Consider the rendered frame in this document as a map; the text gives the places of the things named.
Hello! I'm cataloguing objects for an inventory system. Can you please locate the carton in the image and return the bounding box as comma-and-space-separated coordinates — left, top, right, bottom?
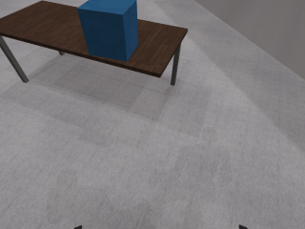
77, 0, 138, 62

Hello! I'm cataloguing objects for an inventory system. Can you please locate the table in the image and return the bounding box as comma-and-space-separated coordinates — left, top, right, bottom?
0, 0, 188, 86

